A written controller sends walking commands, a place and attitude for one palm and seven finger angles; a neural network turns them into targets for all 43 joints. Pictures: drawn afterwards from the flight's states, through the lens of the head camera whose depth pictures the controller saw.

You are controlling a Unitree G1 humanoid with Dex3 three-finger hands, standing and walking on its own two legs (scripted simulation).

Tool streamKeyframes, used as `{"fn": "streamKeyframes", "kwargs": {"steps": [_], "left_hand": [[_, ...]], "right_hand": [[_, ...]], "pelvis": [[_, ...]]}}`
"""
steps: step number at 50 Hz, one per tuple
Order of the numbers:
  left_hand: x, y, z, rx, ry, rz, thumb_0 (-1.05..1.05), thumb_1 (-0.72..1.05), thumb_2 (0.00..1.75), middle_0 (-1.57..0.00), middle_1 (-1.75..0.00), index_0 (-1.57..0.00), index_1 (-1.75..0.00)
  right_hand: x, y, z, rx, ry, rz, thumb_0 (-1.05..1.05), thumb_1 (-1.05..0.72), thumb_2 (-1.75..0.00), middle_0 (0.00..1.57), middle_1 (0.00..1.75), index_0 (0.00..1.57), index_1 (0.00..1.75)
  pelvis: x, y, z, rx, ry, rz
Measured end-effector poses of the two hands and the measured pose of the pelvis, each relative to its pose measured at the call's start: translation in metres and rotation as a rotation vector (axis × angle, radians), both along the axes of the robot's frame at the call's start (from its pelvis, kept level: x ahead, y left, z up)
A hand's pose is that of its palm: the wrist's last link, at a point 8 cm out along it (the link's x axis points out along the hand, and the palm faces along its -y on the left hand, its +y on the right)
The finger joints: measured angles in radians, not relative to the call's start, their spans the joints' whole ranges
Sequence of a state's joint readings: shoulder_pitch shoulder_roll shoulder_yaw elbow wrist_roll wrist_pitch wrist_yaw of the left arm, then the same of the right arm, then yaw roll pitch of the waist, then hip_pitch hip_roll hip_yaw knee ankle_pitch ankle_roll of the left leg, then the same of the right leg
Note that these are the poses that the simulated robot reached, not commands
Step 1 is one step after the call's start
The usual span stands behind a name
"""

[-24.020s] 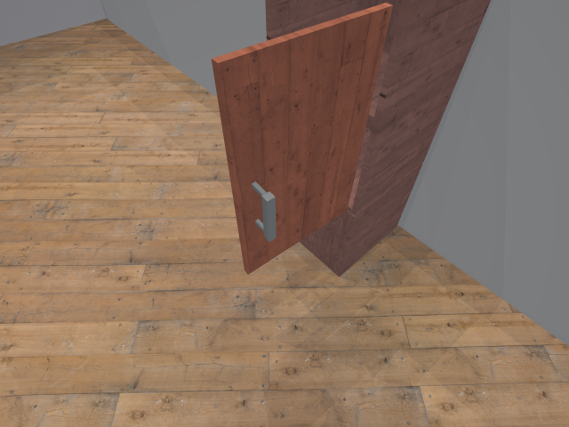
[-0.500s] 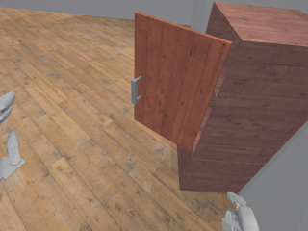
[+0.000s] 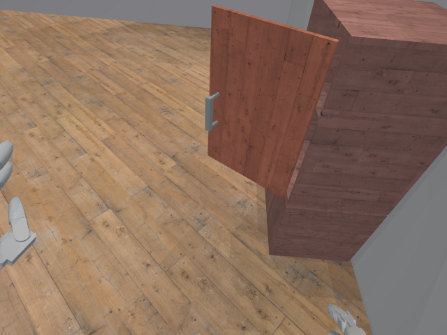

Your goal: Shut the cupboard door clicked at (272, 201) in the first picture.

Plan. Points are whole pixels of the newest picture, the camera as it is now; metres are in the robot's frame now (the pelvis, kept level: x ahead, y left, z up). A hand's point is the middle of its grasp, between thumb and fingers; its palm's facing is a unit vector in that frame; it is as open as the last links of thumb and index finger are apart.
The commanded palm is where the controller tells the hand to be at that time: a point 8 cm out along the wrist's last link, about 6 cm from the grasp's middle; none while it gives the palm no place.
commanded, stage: stop stepping back and stand still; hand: left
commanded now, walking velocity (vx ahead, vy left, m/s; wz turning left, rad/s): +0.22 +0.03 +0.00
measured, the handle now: (212, 111) +0.87 +0.09 -0.08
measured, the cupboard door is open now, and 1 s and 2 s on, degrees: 57 57 57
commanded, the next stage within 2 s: let the arm hang, fingers relaxed in 0.52 s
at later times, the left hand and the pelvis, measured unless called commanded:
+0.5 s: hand out of the picture +0.15 +0.30 +0.17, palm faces +0.48 -0.78 -0.39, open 7.4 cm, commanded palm +0.11 +0.32 +0.19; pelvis -0.02 +0.02 +0.00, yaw +1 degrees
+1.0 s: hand out of the picture -0.04 +0.20 -0.19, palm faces +0.03 -0.99 -0.14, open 7.1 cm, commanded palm none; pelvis -0.02 +0.02 -0.01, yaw +1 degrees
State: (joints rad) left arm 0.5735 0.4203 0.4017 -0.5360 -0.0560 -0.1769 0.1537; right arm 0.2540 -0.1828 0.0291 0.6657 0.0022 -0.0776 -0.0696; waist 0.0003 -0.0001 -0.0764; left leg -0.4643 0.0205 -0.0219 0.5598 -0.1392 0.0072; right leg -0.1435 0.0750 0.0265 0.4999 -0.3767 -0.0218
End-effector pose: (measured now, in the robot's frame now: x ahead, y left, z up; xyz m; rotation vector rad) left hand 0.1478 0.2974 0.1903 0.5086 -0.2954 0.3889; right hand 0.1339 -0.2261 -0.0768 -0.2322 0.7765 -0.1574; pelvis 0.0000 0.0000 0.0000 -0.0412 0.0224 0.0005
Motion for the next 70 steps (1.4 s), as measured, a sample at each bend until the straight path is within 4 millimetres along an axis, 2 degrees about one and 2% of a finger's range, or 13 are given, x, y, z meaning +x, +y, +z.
{"fn": "streamKeyframes", "kwargs": {"steps": [9,16,23,31,34,38,42,46,52,55,58,63,70], "left_hand": [[0.002,0.031,-0.010,-0.075,-0.059,0.048,0.01,0.88,0.90,-0.21,-0.30,-0.21,-0.30],[-0.009,0.020,0.002,-0.011,0.021,-0.013,0.02,0.89,0.90,-0.20,-0.30,-0.21,-0.30],[-0.038,0.025,-0.002,-0.003,0.042,0.036,0.01,0.88,0.90,-0.21,-0.30,-0.21,-0.30],[-0.027,0.038,-0.013,-0.094,0.002,0.121,0.02,0.89,0.90,-0.21,-0.30,-0.21,-0.30],[-0.011,0.035,-0.055,-0.088,0.205,0.062,0.01,0.89,0.90,-0.20,-0.30,-0.20,-0.30],[-0.010,0.024,-0.180,-0.244,0.697,0.046,0.00,0.90,0.90,-0.19,-0.30,-0.20,-0.30],[-0.051,-0.012,-0.294,-0.435,1.119,0.046,0.01,0.90,0.90,-0.19,-0.30,-0.20,-0.30],[-0.117,-0.045,-0.350,-0.581,1.437,0.080,0.01,0.94,0.90,-0.20,-0.30,-0.20,-0.30],[-0.230,-0.044,-0.340,-0.646,1.731,0.249,0.01,0.97,0.90,-0.20,-0.30,-0.20,-0.30],[-0.277,-0.040,-0.322,-0.653,1.842,0.345,0.01,0.95,0.90,-0.20,-0.30,-0.20,-0.30],[-0.296,-0.033,-0.313,-0.637,1.922,0.397,0.01,0.93,0.90,-0.20,-0.30,-0.20,-0.30],[-0.272,-0.019,-0.313,-0.596,1.882,0.392,0.01,0.91,0.90,-0.20,-0.30,-0.20,-0.30],[-0.178,-0.011,-0.322,-0.549,1.644,0.264,0.01,0.91,0.90,-0.20,-0.30,-0.20,-0.30]], "right_hand": [[-0.019,0.001,0.006,-0.048,-0.040,-0.059,0.01,-0.91,-0.89,0.20,0.30,0.20,0.30],[-0.023,0.017,0.020,-0.006,-0.068,-0.018,0.01,-0.91,-0.89,0.20,0.30,0.20,0.30],[-0.023,0.016,0.009,-0.019,-0.028,0.013,0.01,-0.91,-0.89,0.20,0.30,0.20,0.30],[-0.011,0.023,0.012,-0.014,-0.059,0.027,0.01,-0.91,-0.89,0.20,0.30,0.20,0.30],[-0.004,0.022,-0.001,0.014,-0.050,0.105,0.01,-0.91,-0.89,0.20,0.30,0.20,0.30],[-0.013,0.010,-0.027,0.012,0.059,0.095,0.01,-0.91,-0.89,0.20,0.30,0.21,0.30],[-0.048,-0.003,-0.041,-0.026,0.190,0.016,0.00,-0.91,-0.89,0.20,0.30,0.20,0.30],[-0.105,-0.007,-0.044,-0.052,0.389,-0.054,0.00,-0.91,-0.89,0.20,0.30,0.20,0.30],[-0.170,-0.013,-0.039,-0.043,0.657,-0.122,0.01,-0.91,-0.89,0.20,0.30,0.20,0.30],[-0.178,-0.013,-0.036,-0.028,0.706,-0.148,0.01,-0.91,-0.89,0.20,0.30,0.20,0.30],[-0.173,-0.012,-0.040,-0.020,0.690,-0.162,0.01,-0.91,-0.89,0.20,0.30,0.20,0.30],[-0.147,-0.002,-0.045,-0.018,0.632,-0.139,0.00,-0.91,-0.89,0.20,0.30,0.20,0.30],[-0.094,0.013,-0.045,0.017,0.485,-0.082,0.00,-0.91,-0.89,0.20,0.30,0.20,0.30]], "pelvis": [[-0.004,0.019,-0.002,0.002,-0.057,0.009],[-0.024,0.016,0.009,0.015,-0.020,0.019],[-0.025,0.019,0.004,-0.007,-0.044,0.018],[-0.027,0.020,0.005,0.013,-0.054,0.047],[-0.035,0.022,-0.001,-0.009,-0.046,0.052],[-0.035,0.027,-0.012,-0.022,-0.064,0.058],[-0.026,0.031,-0.020,-0.015,-0.092,0.059],[-0.020,0.030,-0.016,0.010,-0.063,0.036],[-0.021,0.022,0.001,0.031,-0.011,0.014],[-0.017,0.022,0.007,0.031,-0.007,0.011],[-0.011,0.025,0.006,0.016,-0.005,-0.005],[-0.010,0.030,0.008,0.022,-0.023,-0.005],[-0.012,0.034,0.012,0.034,-0.045,-0.008]]}}
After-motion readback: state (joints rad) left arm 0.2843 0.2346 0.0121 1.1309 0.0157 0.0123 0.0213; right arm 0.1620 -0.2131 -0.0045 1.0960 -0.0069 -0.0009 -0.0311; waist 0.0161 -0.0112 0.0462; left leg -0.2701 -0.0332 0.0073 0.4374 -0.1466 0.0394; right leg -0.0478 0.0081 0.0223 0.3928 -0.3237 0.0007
